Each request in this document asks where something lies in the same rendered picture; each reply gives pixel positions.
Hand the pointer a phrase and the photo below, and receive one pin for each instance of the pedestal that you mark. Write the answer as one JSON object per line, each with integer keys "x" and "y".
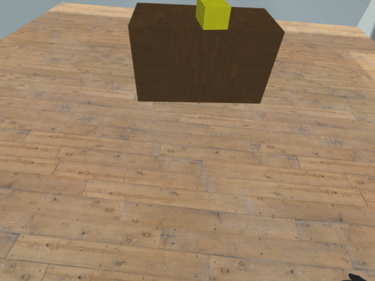
{"x": 175, "y": 60}

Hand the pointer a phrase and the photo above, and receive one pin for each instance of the carton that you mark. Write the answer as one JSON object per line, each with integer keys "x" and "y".
{"x": 213, "y": 14}

